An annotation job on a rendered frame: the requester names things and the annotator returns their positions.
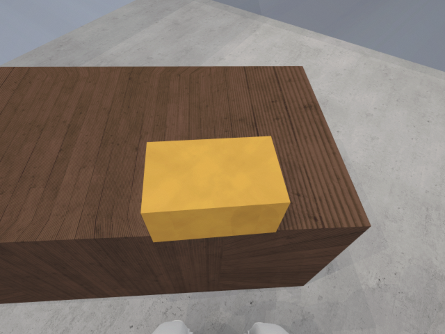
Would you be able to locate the pedestal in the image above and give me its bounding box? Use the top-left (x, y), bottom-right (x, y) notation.
top-left (0, 66), bottom-right (371, 304)

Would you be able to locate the carton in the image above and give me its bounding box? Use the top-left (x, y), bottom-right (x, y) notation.
top-left (140, 136), bottom-right (290, 242)

